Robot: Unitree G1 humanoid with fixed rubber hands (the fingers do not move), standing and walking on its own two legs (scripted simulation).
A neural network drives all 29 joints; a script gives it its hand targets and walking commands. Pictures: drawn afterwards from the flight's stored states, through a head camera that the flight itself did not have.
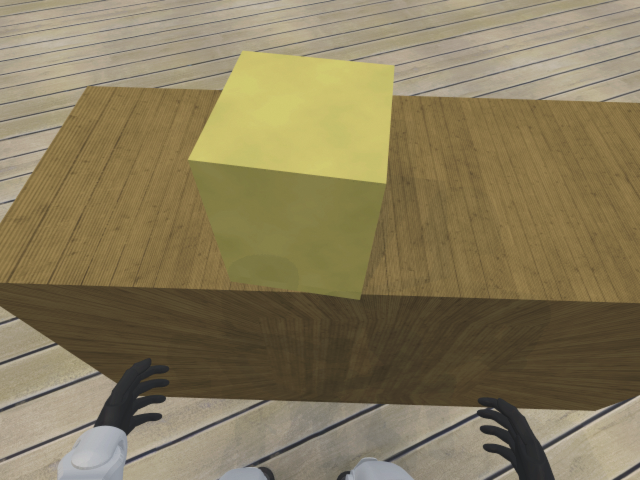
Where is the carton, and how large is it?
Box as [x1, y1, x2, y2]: [188, 51, 394, 299]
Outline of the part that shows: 242,51 188,158 190,167 230,280 359,299 386,180 394,65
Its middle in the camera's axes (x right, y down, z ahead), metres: -0.02 -0.08 +0.54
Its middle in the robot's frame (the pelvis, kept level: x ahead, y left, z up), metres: +0.49 +0.05 +0.06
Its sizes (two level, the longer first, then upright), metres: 0.210 0.200 0.250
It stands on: a pedestal, 0.70 m high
